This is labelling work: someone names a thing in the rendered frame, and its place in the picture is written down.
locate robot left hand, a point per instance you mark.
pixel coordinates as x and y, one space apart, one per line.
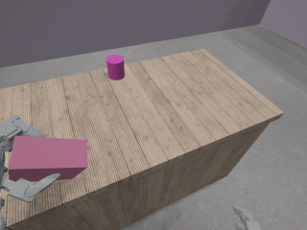
22 189

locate table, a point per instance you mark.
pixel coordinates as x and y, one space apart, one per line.
171 127

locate sponge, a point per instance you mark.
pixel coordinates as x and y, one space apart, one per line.
34 158

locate robot right hand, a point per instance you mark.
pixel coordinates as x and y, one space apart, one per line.
246 218

